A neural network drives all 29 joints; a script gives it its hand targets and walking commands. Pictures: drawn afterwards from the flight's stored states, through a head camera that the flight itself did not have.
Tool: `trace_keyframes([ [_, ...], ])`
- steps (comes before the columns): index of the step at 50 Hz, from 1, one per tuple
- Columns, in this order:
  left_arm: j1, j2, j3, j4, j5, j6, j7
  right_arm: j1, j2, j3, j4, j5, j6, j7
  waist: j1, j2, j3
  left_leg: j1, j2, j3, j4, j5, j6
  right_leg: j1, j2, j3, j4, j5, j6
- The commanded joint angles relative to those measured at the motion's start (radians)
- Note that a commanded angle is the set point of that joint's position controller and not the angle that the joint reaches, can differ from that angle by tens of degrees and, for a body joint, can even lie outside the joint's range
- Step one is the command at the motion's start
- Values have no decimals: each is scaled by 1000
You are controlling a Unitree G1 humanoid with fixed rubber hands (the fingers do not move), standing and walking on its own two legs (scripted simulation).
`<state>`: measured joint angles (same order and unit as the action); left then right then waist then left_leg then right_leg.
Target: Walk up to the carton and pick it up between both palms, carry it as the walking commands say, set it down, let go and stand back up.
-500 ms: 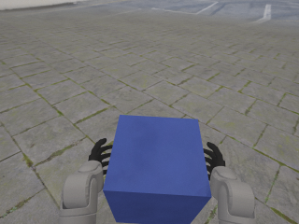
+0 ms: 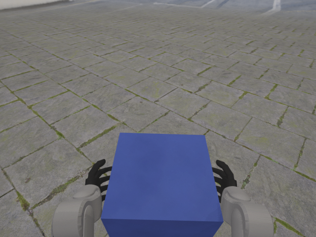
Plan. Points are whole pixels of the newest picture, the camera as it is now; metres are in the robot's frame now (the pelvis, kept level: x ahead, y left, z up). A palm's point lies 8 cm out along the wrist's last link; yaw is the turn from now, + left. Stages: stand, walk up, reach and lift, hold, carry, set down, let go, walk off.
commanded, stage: carry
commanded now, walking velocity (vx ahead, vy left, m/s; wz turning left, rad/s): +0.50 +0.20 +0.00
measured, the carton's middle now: (160, 196) +0.26 +0.01 +0.03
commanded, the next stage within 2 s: none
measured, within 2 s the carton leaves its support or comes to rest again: neither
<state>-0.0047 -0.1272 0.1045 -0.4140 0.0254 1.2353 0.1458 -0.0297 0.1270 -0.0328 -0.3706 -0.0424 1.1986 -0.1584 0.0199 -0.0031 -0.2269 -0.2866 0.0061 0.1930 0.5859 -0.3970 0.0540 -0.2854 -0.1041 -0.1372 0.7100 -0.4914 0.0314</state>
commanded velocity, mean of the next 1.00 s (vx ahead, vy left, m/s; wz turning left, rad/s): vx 0.50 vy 0.20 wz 0.00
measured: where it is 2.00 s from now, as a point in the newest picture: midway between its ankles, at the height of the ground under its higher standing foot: (88, 129)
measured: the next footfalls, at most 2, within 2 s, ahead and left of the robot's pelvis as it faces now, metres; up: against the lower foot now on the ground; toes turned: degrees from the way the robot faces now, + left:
right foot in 0.04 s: -0.01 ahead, -0.10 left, +0.00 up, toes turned -10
left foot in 0.28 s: +0.32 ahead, +0.20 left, +0.00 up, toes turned +9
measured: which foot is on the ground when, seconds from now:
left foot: down 0.00-0.06, up 0.08-0.26, down 0.28-0.76, up 0.78-1.00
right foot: up 0.00-0.02, down 0.04-0.28, up 0.30-0.72, down 0.74-1.00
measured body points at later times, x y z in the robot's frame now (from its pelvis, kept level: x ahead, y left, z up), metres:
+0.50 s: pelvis +0.34 +0.19 +0.01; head +0.33 +0.19 +0.46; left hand +0.59 +0.33 +0.07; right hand +0.58 +0.02 +0.08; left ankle +0.28 +0.19 -0.72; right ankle +0.32 +0.04 -0.65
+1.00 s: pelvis +0.73 +0.36 +0.01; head +0.71 +0.37 +0.46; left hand +0.94 +0.54 +0.07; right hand +0.99 +0.24 +0.08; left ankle +0.83 +0.56 -0.68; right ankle +0.70 +0.20 -0.72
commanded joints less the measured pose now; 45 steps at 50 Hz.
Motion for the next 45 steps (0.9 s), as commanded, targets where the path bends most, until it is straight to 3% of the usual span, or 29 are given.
trace_keyframes([
  [1,-455,-810,-636,-98,-272,-46,-128,-438,794,567,-162,236,-23,89,9,27,-179,118,157,-166,54,546,50,139,-51,70,-254,195,-77],
  [2,-440,-810,-631,-99,-268,-55,-127,-473,809,591,-195,249,-23,100,28,-177,-189,-189,68,-33,218,428,-25,432,-193,257,-329,394,-118],
  [3,-433,-782,-611,-104,-259,-59,-116,-462,814,596,-170,255,-14,104,31,-364,-111,-539,-15,-14,326,-31,-56,652,-345,500,-404,665,-204],
  [4,-399,-781,-595,-111,-225,-71,-103,-490,818,630,-193,282,-14,114,35,-298,-93,-667,33,-125,383,-145,-40,719,-401,595,-374,848,-287],
  [5,-399,-769,-571,-120,-207,-87,-97,-523,837,665,-209,310,-14,120,47,-278,-57,-776,45,-138,446,-150,-43,820,-393,549,-322,1114,-285],
  [6,-398,-795,-582,-127,-204,-90,-90,-549,825,660,-236,326,-20,126,44,-176,-13,-797,57,-136,417,-150,-47,806,-364,447,-309,1169,-232],
  [8,-495,-792,-633,-191,-242,-90,-96,-488,814,616,-193,307,-25,127,36,-107,30,-732,55,-107,288,-106,-59,761,-328,294,-312,1086,-160],
  [12,-498,-782,-701,-269,-299,-94,-119,-370,832,584,-179,268,-52,113,-37,-203,-120,60,-93,150,-89,269,-35,320,-179,-106,-95,1140,-30],
  [13,-474,-784,-707,-272,-300,-93,-120,-323,819,569,-159,261,-53,111,-54,-95,-216,291,-142,140,-83,307,-9,186,-118,-124,79,1013,-11],
  [14,-536,-787,-724,-337,-305,-96,-116,-337,834,576,-182,273,-55,118,-85,100,-253,508,-24,-98,-129,202,57,-49,-64,-101,297,692,23],
  [15,-457,-769,-706,-303,-280,-82,-118,-323,792,566,-161,260,-49,116,-52,329,-225,589,223,-471,-239,233,161,-305,52,-47,493,44,55],
  [16,-448,-761,-703,-273,-282,-79,-120,-369,787,577,-186,267,-51,116,-50,308,-222,579,321,-621,-283,413,191,-371,70,57,602,-86,19],
  [17,-433,-763,-686,-254,-280,-85,-124,-401,808,608,-205,275,-48,115,-50,159,-193,552,341,-593,-243,463,215,-425,26,85,663,-67,-8],
  [19,-416,-848,-684,-199,-284,-98,-139,-468,871,661,-271,297,-59,129,-37,-80,-151,444,300,-459,-203,572,143,-426,-48,139,595,20,-19],
  [20,-409,-890,-686,-162,-282,-99,-143,-492,887,661,-283,309,-64,135,-34,-53,-153,412,273,-429,-218,570,91,-413,-55,136,517,46,-18],
  [22,-428,-897,-703,-190,-280,-111,-144,-434,882,644,-252,301,-72,147,-38,45,-130,407,251,-372,-264,644,79,-400,-40,93,359,70,-14],
  [28,-377,-852,-693,-186,-228,-101,-113,-374,821,640,-220,316,-48,172,-45,113,23,380,143,-117,-369,973,11,-340,45,-76,4,351,-17],
  [30,-380,-838,-698,-202,-225,-90,-100,-345,800,625,-214,319,-36,177,-47,132,8,400,109,-70,-341,1282,-57,-250,116,-144,-74,433,-27],
  [32,-438,-830,-709,-226,-237,-80,-98,-323,775,604,-220,306,-30,172,-54,149,1,410,102,-56,-263,1526,-79,-175,167,-194,-108,483,-49],
  [35,-449,-833,-698,-222,-225,-74,-97,-352,755,612,-272,315,-32,161,-38,146,-48,235,80,4,-29,1714,-167,159,226,-282,-223,505,-81],
  [36,-458,-833,-685,-228,-221,-76,-97,-406,766,621,-280,331,-30,162,28,138,-119,27,30,52,246,1681,-233,489,187,-271,-290,502,-133],
  [37,-401,-831,-667,-205,-212,-78,-103,-491,730,629,-343,335,-30,158,103,-108,-216,-258,3,-126,826,705,-201,715,-134,196,-267,567,-304],
  [38,-401,-826,-651,-170,-221,-68,-100,-500,748,628,-321,356,-22,157,40,-242,-326,-405,-60,-316,1112,-146,-168,769,-417,686,-302,624,-431],
  [39,-364,-797,-623,-126,-209,-60,-98,-487,727,626,-264,377,-19,158,23,-133,-246,-499,12,-434,1229,-150,-106,627,-464,730,-339,519,-422],
  [40,-369,-845,-621,-138,-235,-71,-99,-519,751,623,-318,396,-30,159,24,-92,-200,-554,25,-503,1275,-167,-65,526,-464,695,-341,450,-385],
  [42,-372,-890,-651,-117,-241,-74,-105,-441,787,576,-234,344,-35,173,16,86,-106,-504,115,-489,1011,-114,-60,331,-440,584,-444,194,-279],
  [43,-472,-926,-709,-154,-269,-82,-113,-437,817,559,-200,311,-49,176,-7,169,-50,-429,146,-445,780,-91,-53,221,-394,440,-453,154,-211],
  [44,-483,-894,-739,-184,-287,-87,-124,-379,820,546,-174,283,-55,175,-23,161,-87,-300,152,-340,539,-5,-52,136,-334,255,-451,137,-148],
  [45,-555,-902,-774,-251,-320,-98,-133,-364,856,527,-148,259,-64,172,-19,74,-65,-208,113,-216,388,23,-55,57,-284,121,-464,136,-116],
])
